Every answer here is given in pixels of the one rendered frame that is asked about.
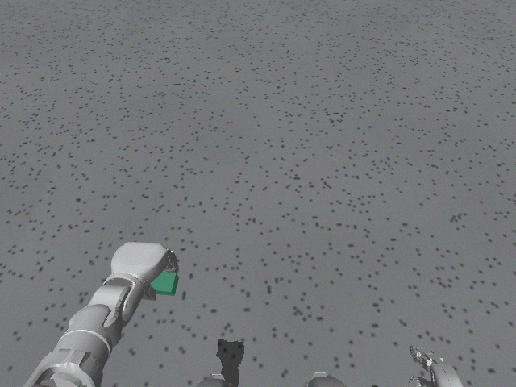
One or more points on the right robot hand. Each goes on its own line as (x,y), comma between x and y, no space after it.
(442,375)

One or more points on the left robot hand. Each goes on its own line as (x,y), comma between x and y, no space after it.
(145,261)

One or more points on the small box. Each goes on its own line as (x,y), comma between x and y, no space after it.
(165,283)

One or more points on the left robot arm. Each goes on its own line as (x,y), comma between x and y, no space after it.
(83,350)

